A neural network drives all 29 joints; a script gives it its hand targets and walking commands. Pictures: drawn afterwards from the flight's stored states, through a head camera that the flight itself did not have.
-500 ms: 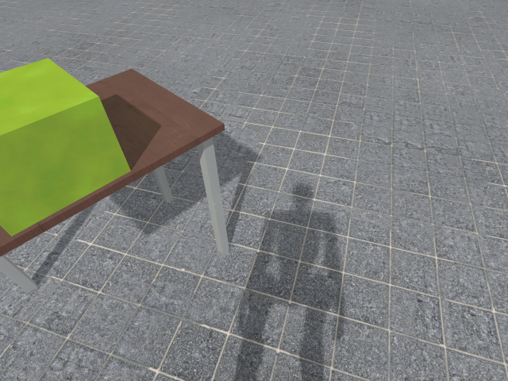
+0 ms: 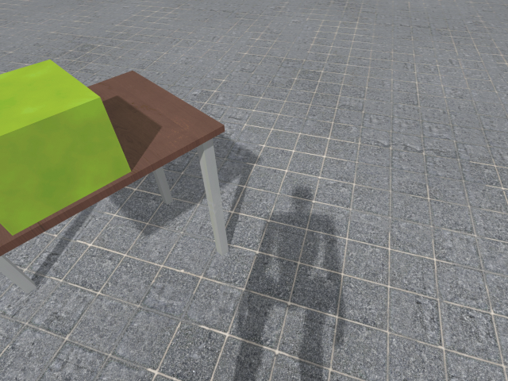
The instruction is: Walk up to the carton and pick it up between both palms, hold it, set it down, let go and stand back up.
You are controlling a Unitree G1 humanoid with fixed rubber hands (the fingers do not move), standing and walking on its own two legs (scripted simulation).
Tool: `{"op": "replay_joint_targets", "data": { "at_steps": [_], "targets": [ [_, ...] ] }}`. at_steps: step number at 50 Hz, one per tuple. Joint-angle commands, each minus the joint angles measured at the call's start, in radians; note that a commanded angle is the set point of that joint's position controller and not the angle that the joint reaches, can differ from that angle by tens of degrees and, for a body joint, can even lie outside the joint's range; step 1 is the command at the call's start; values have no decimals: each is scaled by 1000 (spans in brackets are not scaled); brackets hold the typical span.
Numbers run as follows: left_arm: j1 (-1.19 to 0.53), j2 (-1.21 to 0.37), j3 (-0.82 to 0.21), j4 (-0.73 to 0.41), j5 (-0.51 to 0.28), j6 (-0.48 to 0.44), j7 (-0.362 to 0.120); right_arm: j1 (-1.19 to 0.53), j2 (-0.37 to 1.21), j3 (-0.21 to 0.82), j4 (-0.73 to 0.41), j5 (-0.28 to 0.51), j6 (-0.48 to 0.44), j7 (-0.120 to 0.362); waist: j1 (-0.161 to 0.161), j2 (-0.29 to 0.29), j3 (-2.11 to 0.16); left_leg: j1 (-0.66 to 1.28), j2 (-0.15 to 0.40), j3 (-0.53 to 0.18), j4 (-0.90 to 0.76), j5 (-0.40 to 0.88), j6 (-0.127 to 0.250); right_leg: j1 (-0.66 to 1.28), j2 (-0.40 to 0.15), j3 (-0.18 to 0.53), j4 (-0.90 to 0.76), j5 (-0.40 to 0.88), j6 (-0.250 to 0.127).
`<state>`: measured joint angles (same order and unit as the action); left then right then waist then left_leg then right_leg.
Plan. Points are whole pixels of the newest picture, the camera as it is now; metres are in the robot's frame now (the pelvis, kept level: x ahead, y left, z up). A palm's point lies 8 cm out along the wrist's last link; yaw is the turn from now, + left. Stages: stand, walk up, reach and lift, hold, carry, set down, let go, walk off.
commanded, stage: stand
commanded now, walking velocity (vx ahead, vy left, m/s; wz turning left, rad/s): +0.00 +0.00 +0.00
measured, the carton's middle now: (32, 139) +0.64 +0.58 +0.04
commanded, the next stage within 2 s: none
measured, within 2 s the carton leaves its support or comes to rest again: neither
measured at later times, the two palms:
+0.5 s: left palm out of the picture -0.02 +0.20 -0.15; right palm out of the picture -0.03 -0.19 -0.15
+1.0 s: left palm out of the picture -0.02 +0.20 -0.15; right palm out of the picture -0.04 -0.19 -0.15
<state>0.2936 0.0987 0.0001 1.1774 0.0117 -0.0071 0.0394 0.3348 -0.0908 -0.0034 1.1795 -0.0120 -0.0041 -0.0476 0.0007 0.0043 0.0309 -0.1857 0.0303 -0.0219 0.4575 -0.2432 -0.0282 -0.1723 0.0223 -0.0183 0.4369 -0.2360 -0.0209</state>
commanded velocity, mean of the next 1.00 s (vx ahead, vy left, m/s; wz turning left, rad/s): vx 0.00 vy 0.00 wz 0.00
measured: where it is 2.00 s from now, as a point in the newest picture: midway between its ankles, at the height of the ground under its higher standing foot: outside the picture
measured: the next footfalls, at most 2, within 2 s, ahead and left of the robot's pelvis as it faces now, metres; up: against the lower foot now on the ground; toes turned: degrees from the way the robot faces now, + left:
none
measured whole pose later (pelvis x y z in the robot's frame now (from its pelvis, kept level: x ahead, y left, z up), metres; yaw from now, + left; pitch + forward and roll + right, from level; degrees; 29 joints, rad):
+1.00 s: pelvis +0.01 +0.00 +0.00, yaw +0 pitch -2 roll +0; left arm 0.31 0.09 0.00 1.17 0.01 -0.01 0.04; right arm 0.33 -0.08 0.00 1.17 -0.01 -0.01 -0.04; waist 0.00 0.01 0.05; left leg -0.15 0.03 -0.02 0.44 -0.25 -0.03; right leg -0.15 0.02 -0.01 0.43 -0.25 -0.02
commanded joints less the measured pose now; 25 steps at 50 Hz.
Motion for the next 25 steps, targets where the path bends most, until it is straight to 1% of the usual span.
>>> {"op": "replay_joint_targets", "data": {
  "at_steps": [1,2,3,4,5,6,7,8,9,10,11,12,13,14,15,16,17,18,19,20,21,22,23,24,25],
  "targets": [
    [102,69,6,-10,-1,-8,2,113,-74,-12,-3,3,-3,-5,4,10,68,-41,48,-46,-87,55,40,-45,-98,104,-110,22,-32],
    [114,51,2,-1,0,-7,3,107,-65,-9,-4,1,-2,-5,8,-15,80,-46,47,-44,-77,57,37,-59,-94,106,-114,27,-29],
    [98,44,-2,-6,-3,-6,4,112,-71,-10,-7,1,0,-1,-4,0,91,-63,45,-47,-89,39,41,-59,-90,102,-113,26,-29],
    [99,64,0,-11,-2,-6,2,115,-64,-9,-3,4,2,0,2,-18,90,-46,36,-40,-78,41,39,-82,-95,117,-128,-26,-27],
    [96,69,4,-12,-1,-4,3,108,-59,-6,-7,-4,1,-1,3,-3,100,-46,44,-39,-83,34,40,-86,-92,111,-121,-18,-25],
    [105,73,4,-8,-2,-6,4,95,-54,-7,-19,-1,0,-1,7,-26,84,-52,46,-45,-85,48,38,-72,-89,102,-116,1,-22],
    [98,70,5,-8,-1,-5,2,106,-59,-7,-14,1,0,0,3,-26,95,-75,39,-43,-87,36,38,-59,-87,104,-119,-7,-21],
    [98,81,6,-17,-2,-8,2,106,-75,-13,-17,0,-4,-2,6,-2,89,-48,41,-39,-84,45,38,-71,-93,116,-120,0,-27],
    [101,79,9,-14,2,-7,-1,118,-72,-12,-4,0,-5,-1,4,14,80,-46,47,-41,-87,49,39,-56,-88,105,-107,32,-25],
    [107,66,9,-14,-1,-6,1,127,-53,-9,-10,1,-8,-2,2,11,61,-46,45,-40,-86,36,40,-46,-92,109,-99,41,-31],
    [97,64,5,-13,0,-3,2,120,-46,-6,-10,-1,-8,1,-3,27,84,-63,45,-37,-88,47,39,-49,-95,109,-105,34,-33],
    [94,79,9,-24,-3,-6,3,118,-40,-3,-12,0,-13,-1,3,35,82,-48,53,-47,-96,65,43,-53,-94,105,-93,73,-34],
    [102,64,8,-18,-3,-9,1,119,-42,-4,-15,0,-12,-3,6,23,48,-34,52,-45,-92,72,42,-37,-93,102,-92,68,-35],
    [120,90,12,-13,-2,-12,6,133,-50,-7,-6,4,-9,-5,5,-10,37,-26,43,-47,-89,76,41,-32,-92,108,-105,40,-32],
    [118,83,11,-10,-2,-15,4,112,-59,-10,-16,1,-12,-3,6,-5,42,-14,51,-40,-83,100,39,-41,-94,108,-100,62,-29],
    [105,55,6,-10,-2,-17,3,116,-60,-11,-18,2,-13,-1,-1,-6,41,-18,50,-49,-87,98,43,-30,-93,95,-92,88,-29],
    [105,67,7,-13,-3,-16,-1,117,-73,-14,-10,3,-12,-4,1,13,64,-33,48,-47,-89,102,43,-39,-93,96,-95,102,-25],
    [118,61,5,-4,-1,-16,3,115,-80,-16,-14,4,-10,-2,4,-7,75,-23,53,-44,-85,122,43,-38,-95,98,-87,133,-24],
    [113,62,7,-5,-5,-13,4,122,-57,-9,-11,0,-12,-2,2,19,69,-40,52,-53,-92,110,45,-30,-93,95,-85,122,-26],
    [117,71,8,-8,-3,-12,0,117,-66,-12,-13,1,-14,-2,5,41,71,-26,51,-48,-87,114,44,-33,-93,96,-84,128,-24],
    [106,62,7,-11,-3,-14,0,125,-65,-12,-5,1,-14,-3,0,14,72,-40,51,-45,-86,112,42,-19,-94,94,-78,128,-25],
    [124,79,10,-4,-3,-16,0,124,-82,-18,-7,4,-14,-3,4,0,36,-4,55,-48,-83,122,44,-17,-98,95,-86,123,-26],
    [109,87,14,-10,-4,-15,0,122,-54,-11,-11,3,-16,-5,0,-20,26,-23,60,-53,-83,130,47,7,-93,87,-79,145,-29],
    [125,71,11,-7,-2,-16,4,97,-71,-17,-14,2,-17,-1,10,-7,59,-38,52,-45,-87,124,39,-3,-95,88,-75,156,-25],
    [112,78,11,-8,0,-16,4,107,-70,-18,-10,4,-17,-4,2,1,59,-27,49,-46,-89,133,39,-1,-98,92,-75,158,-27]
  ]
}}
